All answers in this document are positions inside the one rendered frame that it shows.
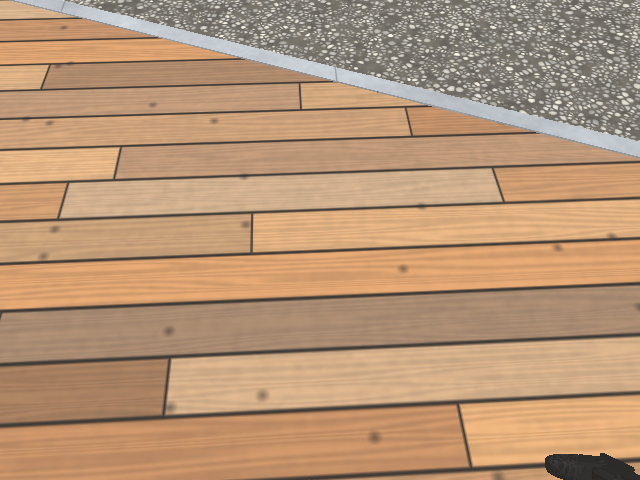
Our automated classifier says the right robot hand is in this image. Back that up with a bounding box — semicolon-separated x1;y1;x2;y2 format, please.
545;453;640;480

